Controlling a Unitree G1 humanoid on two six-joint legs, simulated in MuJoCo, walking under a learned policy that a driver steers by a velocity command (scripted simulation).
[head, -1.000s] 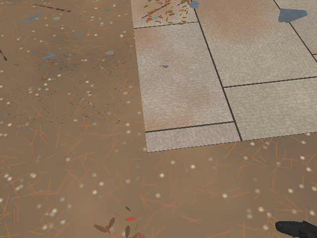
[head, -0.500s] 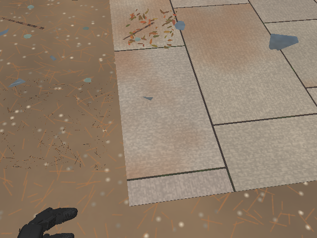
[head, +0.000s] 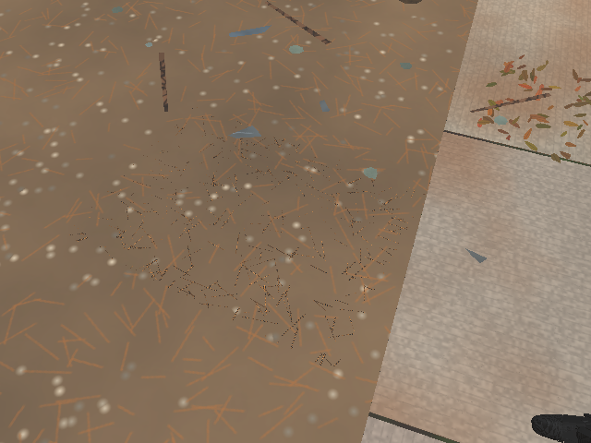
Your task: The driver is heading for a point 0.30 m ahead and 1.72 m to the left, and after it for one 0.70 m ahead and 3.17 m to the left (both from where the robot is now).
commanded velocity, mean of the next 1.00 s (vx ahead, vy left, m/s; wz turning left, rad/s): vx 0.04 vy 0.00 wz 0.60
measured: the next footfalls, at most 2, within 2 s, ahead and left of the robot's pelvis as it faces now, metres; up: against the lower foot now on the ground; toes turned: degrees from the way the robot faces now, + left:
right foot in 0.46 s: +0.18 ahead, -0.13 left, +0.00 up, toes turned +22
left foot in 0.86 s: +0.04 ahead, +0.11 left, +0.00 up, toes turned +33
